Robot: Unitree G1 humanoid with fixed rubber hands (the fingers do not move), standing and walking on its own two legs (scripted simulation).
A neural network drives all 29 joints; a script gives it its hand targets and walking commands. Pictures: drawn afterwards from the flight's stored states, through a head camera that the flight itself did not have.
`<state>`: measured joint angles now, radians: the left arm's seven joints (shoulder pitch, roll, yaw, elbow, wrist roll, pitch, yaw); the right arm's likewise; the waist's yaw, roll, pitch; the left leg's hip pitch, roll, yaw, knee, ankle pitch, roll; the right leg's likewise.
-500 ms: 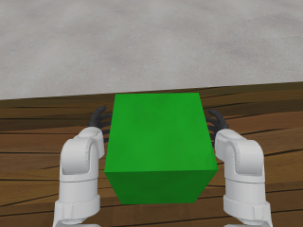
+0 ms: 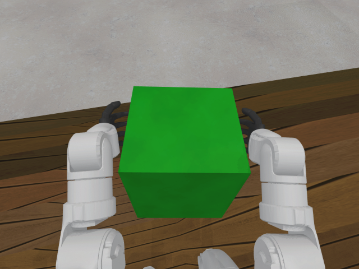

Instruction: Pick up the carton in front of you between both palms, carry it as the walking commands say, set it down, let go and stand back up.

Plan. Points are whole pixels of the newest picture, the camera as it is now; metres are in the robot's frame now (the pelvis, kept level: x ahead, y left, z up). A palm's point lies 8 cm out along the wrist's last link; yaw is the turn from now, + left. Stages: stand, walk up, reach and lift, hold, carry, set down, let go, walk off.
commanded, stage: carry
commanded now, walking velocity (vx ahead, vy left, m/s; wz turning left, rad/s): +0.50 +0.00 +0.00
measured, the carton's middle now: (181, 157) +0.36 -0.02 +0.00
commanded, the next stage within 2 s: none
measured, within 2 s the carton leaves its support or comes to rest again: neither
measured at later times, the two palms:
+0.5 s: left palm (123, 75) +0.67 +0.13 -0.02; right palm (216, 70) +0.69 -0.16 -0.02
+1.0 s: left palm (137, 45) +0.99 +0.12 -0.13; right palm (205, 48) +0.97 -0.18 -0.14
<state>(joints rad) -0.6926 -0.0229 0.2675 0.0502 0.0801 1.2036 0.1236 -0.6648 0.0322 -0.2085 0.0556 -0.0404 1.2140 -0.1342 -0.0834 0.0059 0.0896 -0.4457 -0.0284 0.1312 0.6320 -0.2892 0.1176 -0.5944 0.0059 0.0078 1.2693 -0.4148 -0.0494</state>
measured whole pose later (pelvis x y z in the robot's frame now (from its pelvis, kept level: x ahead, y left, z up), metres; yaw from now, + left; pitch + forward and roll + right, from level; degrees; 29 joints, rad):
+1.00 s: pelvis +0.63 -0.02 -0.23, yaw +0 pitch +5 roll -1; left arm -0.63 -0.02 0.23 0.14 0.06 1.14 0.13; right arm -0.60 0.01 -0.16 0.13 -0.02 1.17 -0.14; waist -0.07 0.02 -0.02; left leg -0.44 -0.10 0.06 0.80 -0.44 0.14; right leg -0.69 -0.01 0.05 1.18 -0.44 -0.04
